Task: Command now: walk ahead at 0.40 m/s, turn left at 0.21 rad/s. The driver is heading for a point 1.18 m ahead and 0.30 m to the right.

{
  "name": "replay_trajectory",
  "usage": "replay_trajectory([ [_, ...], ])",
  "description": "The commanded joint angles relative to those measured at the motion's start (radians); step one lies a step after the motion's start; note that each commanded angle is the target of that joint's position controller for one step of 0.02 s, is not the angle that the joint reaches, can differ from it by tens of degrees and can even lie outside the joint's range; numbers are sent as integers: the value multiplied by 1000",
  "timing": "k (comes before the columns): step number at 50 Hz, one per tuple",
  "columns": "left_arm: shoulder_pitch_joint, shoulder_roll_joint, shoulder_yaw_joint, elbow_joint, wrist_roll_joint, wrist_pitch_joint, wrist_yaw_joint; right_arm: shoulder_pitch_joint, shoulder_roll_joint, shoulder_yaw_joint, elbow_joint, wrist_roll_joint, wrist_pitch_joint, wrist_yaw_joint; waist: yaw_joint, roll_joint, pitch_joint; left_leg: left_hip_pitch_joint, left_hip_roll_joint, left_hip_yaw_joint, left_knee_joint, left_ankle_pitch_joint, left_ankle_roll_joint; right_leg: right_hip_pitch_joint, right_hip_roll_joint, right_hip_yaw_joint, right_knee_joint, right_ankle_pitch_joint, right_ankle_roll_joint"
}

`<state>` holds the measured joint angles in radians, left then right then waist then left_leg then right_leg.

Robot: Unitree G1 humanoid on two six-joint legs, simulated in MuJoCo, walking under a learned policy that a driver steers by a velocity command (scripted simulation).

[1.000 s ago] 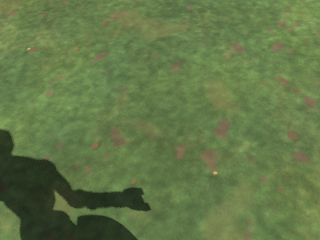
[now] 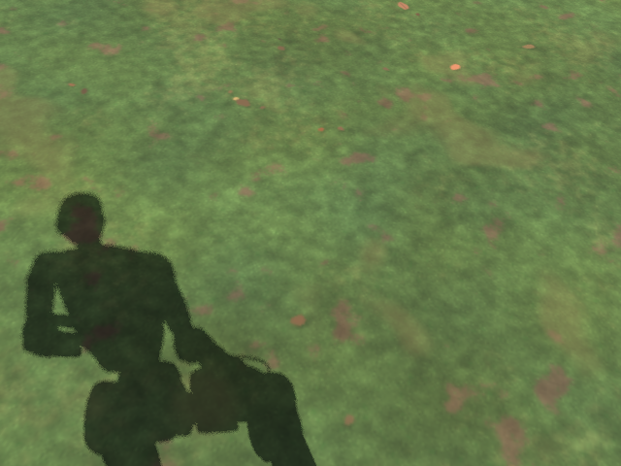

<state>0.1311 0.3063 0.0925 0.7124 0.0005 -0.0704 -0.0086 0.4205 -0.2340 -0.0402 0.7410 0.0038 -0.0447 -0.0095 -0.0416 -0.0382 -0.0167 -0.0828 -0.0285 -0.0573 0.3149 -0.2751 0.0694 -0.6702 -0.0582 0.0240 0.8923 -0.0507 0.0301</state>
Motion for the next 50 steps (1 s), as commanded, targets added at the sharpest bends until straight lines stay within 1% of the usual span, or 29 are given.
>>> replay_trajectory([
  [1,-152,24,-8,-77,-11,-19,-15,-5,-178,-48,-44,2,-21,-13,-22,149,55,75,196,-128,-150,238,99,-95,7,-16,-167,128,9],
  [6,-262,17,-28,-105,-31,-26,-53,47,-189,-48,0,1,-22,-8,-69,138,134,113,244,-73,-175,247,108,-83,8,-50,-310,145,-33],
  [9,-276,20,-34,-117,-29,-34,-74,49,-200,-52,18,5,-15,-10,-59,134,140,179,270,-30,-128,430,99,-55,32,-76,-360,63,-84],
  [11,-212,53,-21,-106,-23,-33,-76,30,-223,-57,15,2,-10,-18,-15,165,59,220,265,16,-9,847,76,80,93,-114,-360,-13,-127],
  [12,-129,85,-6,-87,-21,-29,-71,24,-235,-59,13,-2,-4,-24,30,181,-12,238,255,38,106,1060,61,192,133,-136,-350,-45,-151],
  [13,24,122,14,-50,-23,-24,-61,-3,-241,-58,5,-3,3,-28,116,166,-102,181,224,80,299,1157,31,407,161,-144,-387,0,-184],
  [14,196,170,30,-22,-22,-15,-46,-8,-234,-51,-17,-18,-2,-33,187,111,-213,-63,206,85,561,930,-2,748,45,28,-354,11,-237],
  [15,285,258,48,-9,-23,-18,-44,107,-100,-9,-47,-32,-24,-13,114,-178,-363,-511,-6,61,1011,57,-91,1141,-249,607,-399,-192,-450],
  [16,295,162,26,3,-31,-13,-37,26,-163,-15,-44,-10,-60,0,168,-129,-411,-635,-37,-85,1136,-230,-82,1169,-271,798,-559,-301,-445],
  [17,228,146,19,-8,-24,-7,-26,-93,-203,-27,-93,32,-84,13,170,-94,-233,-720,26,-96,1131,-165,-69,1038,-243,645,-592,-299,-391],
  [18,167,130,12,-26,-19,-6,-20,-152,-197,-18,-112,29,-100,12,137,17,-139,-694,70,-79,1052,-95,-56,868,-203,536,-613,-226,-361],
  [19,120,112,5,-35,-14,-6,-19,-179,-189,-22,-118,4,-105,8,94,75,-57,-652,95,-62,965,-64,-60,713,-163,463,-637,-121,-347],
  [20,92,96,-2,-48,-2,-9,-15,-163,-190,-28,-120,-9,-97,6,53,55,-32,-587,119,-62,917,-41,-66,609,-130,407,-665,-55,-344],
  [21,71,93,-2,-58,-3,-8,-12,-143,-180,-28,-122,-14,-86,5,28,24,-15,-556,125,-55,880,-37,-79,542,-110,386,-688,-26,-350],
  [24,72,111,2,-52,-16,-11,0,-152,-143,-16,-136,-27,-59,-1,9,0,27,-522,133,-10,715,3,-128,381,-75,283,-716,67,-349],
  [28,134,145,15,-31,-28,1,15,-334,-96,5,-178,-23,-66,3,82,-14,35,-401,70,21,373,309,-153,291,6,198,-679,11,-273],
  [31,198,150,17,-12,-39,15,19,-396,-126,-6,-195,1,-73,12,109,-35,12,-357,39,-10,251,357,-153,371,-25,275,-617,-78,-247],
  [34,201,143,17,-14,-32,25,22,-366,-172,-31,-195,9,-82,19,75,-65,-4,-305,40,-36,191,245,-113,466,-66,373,-507,-124,-210],
  [35,192,130,14,-19,-28,28,21,-307,-181,-42,-181,9,-86,18,39,-72,-19,-223,38,-22,162,215,-88,460,-51,377,-451,-113,-190],
  [36,196,89,1,-26,-21,26,17,-213,-210,-57,-168,0,-90,12,-10,-57,-78,-69,78,-41,147,188,-48,424,-2,341,-318,-93,-156],
  [37,218,12,-26,-47,-1,22,12,-63,-269,-73,-159,-15,-89,3,-59,83,-227,179,268,-226,151,109,18,310,70,243,-16,-271,-116],
  [38,353,-20,-41,-81,-35,9,9,-7,-345,-90,-122,-28,-74,12,11,431,-315,412,471,-725,29,-134,184,-26,164,128,296,-571,-64],
  [39,328,89,-20,-52,-53,12,15,-32,-245,-74,-138,-14,-70,16,-19,293,-241,361,458,-772,-16,-334,172,-136,84,156,427,-496,-48],
  [40,218,137,-6,-66,-44,19,16,-73,-188,-57,-144,-10,-66,11,-45,186,-124,255,409,-583,-19,-276,129,-155,52,135,452,-395,-42],
  [41,163,128,-4,-77,-30,24,17,-119,-169,-48,-144,-18,-62,11,-30,117,-65,144,361,-441,-23,-112,106,-118,20,114,430,-322,-36],
  [42,131,117,-1,-91,-21,26,15,-149,-147,-41,-135,-20,-59,10,-14,120,-13,67,318,-341,-43,4,99,-99,-3,116,381,-278,-32],
  [43,133,101,0,-96,-27,31,8,-164,-136,-37,-128,-24,-61,8,7,149,9,11,291,-261,-68,71,88,-58,-25,110,349,-252,-31],
  [45,137,63,-6,-97,-31,43,2,-164,-130,-39,-107,-15,-69,8,19,163,20,-25,273,-165,-108,151,97,-34,-34,83,307,-233,-25],
  [50,45,11,-29,-118,-17,42,-7,-129,-179,-56,-43,-10,-71,12,12,102,40,-1,282,-35,-152,305,130,-55,-32,83,53,-95,-16],
])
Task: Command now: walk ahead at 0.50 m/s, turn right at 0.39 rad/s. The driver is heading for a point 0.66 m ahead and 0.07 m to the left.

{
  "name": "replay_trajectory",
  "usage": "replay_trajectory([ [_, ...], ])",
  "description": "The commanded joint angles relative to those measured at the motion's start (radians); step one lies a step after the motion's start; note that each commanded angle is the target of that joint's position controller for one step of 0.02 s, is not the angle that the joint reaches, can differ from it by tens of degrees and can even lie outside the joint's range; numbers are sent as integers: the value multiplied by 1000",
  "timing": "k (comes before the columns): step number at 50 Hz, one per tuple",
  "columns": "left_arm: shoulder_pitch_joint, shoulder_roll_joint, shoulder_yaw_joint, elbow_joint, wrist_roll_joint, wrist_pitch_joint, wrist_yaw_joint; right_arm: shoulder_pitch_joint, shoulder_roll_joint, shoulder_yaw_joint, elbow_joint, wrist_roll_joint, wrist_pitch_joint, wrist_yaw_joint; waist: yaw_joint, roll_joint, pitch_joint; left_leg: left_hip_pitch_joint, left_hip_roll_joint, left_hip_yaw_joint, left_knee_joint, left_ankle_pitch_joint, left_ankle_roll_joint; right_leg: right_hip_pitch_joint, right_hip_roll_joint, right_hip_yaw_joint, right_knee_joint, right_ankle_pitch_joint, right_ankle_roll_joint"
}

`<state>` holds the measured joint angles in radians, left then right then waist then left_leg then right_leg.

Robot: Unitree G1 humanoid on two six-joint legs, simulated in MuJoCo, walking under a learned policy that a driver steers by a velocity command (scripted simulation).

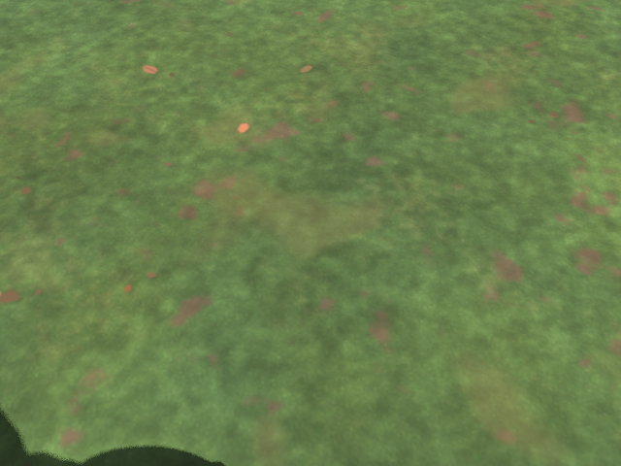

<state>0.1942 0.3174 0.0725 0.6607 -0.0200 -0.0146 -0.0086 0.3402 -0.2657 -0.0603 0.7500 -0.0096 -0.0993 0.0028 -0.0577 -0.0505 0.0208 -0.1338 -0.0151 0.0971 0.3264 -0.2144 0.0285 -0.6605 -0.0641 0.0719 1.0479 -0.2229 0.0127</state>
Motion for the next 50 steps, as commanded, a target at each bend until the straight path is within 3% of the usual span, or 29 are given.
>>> replay_trajectory([
  [1,-46,-4,-13,-69,4,-19,-13,-51,-155,-37,-44,8,-14,0,22,113,9,51,259,-158,-168,257,166,-48,-22,20,-173,125,-2],
  [5,-186,-13,-26,-100,2,-40,-36,6,-191,-43,5,30,1,-2,-20,106,45,74,258,-97,-172,263,152,25,-3,-57,-379,210,-22],
  [8,-233,11,-21,-124,0,-45,-45,42,-211,-48,43,43,18,-1,-13,126,54,162,296,-99,-131,358,138,51,16,-78,-459,127,-61],
  [10,-155,50,-1,-110,7,-47,-43,29,-231,-51,56,49,29,-6,54,151,-7,186,287,-64,-5,643,111,212,66,-121,-516,86,-102],
  [11,-16,87,22,-67,10,-46,-37,23,-224,-45,61,50,34,-10,129,142,-90,144,250,-20,152,760,85,418,100,-147,-560,134,-132],
  [12,147,145,47,-24,15,-41,-22,28,-190,-28,53,37,31,-13,201,117,-195,-41,207,-5,381,612,47,714,22,-54,-526,167,-171],
  [13,244,255,65,-10,34,-38,-7,104,-67,15,10,11,17,-4,170,-125,-341,-446,49,-5,791,-41,-23,1087,-276,410,-555,82,-312],
  [14,258,199,50,-16,25,-39,-6,100,-108,9,30,29,-5,0,194,-140,-451,-555,-4,-197,962,-382,-25,1088,-365,670,-695,-8,-374],
  [15,201,145,31,-6,20,-45,-7,15,-181,-17,5,62,-11,4,189,-87,-276,-643,50,-219,1003,-324,-17,960,-322,499,-716,-22,-320],
  [16,142,107,19,-1,15,-50,-8,-40,-175,-15,-10,62,-11,3,156,-63,-166,-640,100,-187,954,-233,-10,817,-273,346,-739,13,-278],
  [17,81,69,9,3,17,-55,-12,-63,-161,-17,-8,44,-5,-2,120,-27,-99,-607,132,-178,899,-160,-15,693,-227,255,-775,50,-250],
  [18,41,39,2,3,24,-65,-16,-40,-152,-21,1,36,10,-3,83,-52,-67,-545,156,-189,861,-100,-19,602,-196,182,-815,98,-232],
  [20,11,31,6,19,31,-87,-19,11,-107,-16,23,40,40,-3,44,-53,-51,-471,162,-194,848,-37,-33,509,-183,93,-880,169,-233],
  [22,9,43,13,44,37,-101,-13,-14,-92,-15,12,39,56,-8,36,-22,-12,-506,159,-211,805,25,-48,482,-180,9,-912,250,-230],
  [24,27,54,17,68,41,-103,-3,-62,-85,-15,-6,34,56,-8,46,-9,11,-556,150,-225,713,124,-56,508,-172,-59,-920,301,-219],
  [28,48,85,22,94,32,-97,11,-184,-57,0,-46,29,47,18,90,9,46,-527,130,-153,461,310,-38,540,-155,-173,-940,306,-185],
  [32,120,117,34,136,15,-72,18,-302,-50,9,-111,30,48,45,135,27,88,-589,120,-108,336,264,-1,696,-208,-212,-901,354,-174],
  [34,126,133,40,146,6,-53,21,-322,-61,5,-141,29,49,58,127,16,82,-584,99,-72,306,179,27,764,-227,-233,-839,484,-157],
  [36,109,164,48,141,3,-37,30,-277,-92,-12,-153,29,55,64,84,-23,21,-470,35,-8,308,72,65,795,-224,-262,-706,820,-132],
  [37,99,176,50,137,2,-28,35,-194,-121,-29,-140,30,59,63,34,-37,-34,-358,-7,17,309,28,89,788,-214,-275,-575,956,-120],
  [38,82,176,48,132,-2,-23,40,-47,-167,-57,-108,32,61,54,-51,-21,-110,-144,-50,21,249,67,125,712,-180,-298,-373,956,-92],
  [39,97,144,33,117,12,-31,43,106,-247,-91,-75,34,71,32,-115,73,-202,161,31,-152,215,91,179,480,-134,-297,-78,674,-47],
  [40,211,-13,-17,69,43,-58,23,53,-345,-100,-90,31,62,25,25,337,-281,484,308,-727,131,54,376,22,90,-208,291,-321,22],
  [41,122,75,-6,75,11,-94,8,72,-250,-71,-123,19,51,26,-52,202,-408,522,375,-889,18,138,400,-52,96,12,390,-385,12],
  [42,40,118,6,55,-25,-107,1,26,-200,-54,-118,5,42,27,-56,147,-281,420,350,-693,26,355,346,-86,45,19,373,-304,-3],
  [43,27,102,0,54,-14,-110,9,-35,-171,-45,-118,13,37,27,-11,62,-191,273,306,-544,49,533,306,-58,-2,5,293,-234,-7],
  [44,20,104,5,65,9,-104,17,-92,-139,-36,-123,19,38,24,20,39,-132,150,269,-443,41,614,275,-18,-33,-8,219,-205,-1],
  [47,81,77,6,84,18,-57,24,-147,-133,-28,-127,1,32,16,88,73,-112,-49,222,-320,-21,765,261,134,-42,-21,111,-140,27],
  [50,65,37,-7,83,29,-39,33,-153,-151,-30,-100,3,32,4,92,102,-113,-78,179,-220,-28,835,237,148,-22,-42,-80,-18,54],
])
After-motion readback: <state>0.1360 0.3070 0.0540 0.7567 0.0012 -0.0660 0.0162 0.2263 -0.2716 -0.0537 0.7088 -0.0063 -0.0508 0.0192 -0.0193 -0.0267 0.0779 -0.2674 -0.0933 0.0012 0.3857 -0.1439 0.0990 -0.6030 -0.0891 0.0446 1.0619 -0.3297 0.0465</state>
